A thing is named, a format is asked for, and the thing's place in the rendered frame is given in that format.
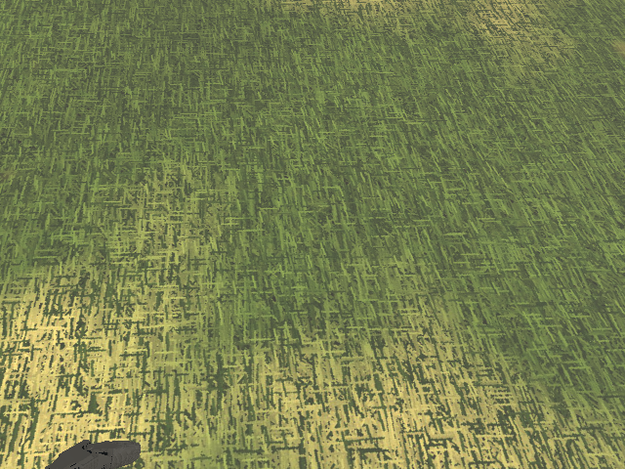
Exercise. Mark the left robot hand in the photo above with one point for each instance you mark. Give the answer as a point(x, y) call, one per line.
point(104, 455)

